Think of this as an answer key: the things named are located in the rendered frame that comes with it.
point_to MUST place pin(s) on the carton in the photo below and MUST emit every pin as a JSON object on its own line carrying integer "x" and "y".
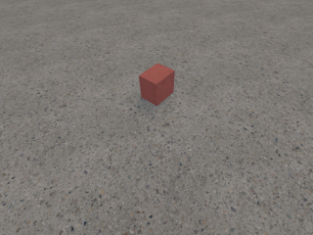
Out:
{"x": 157, "y": 83}

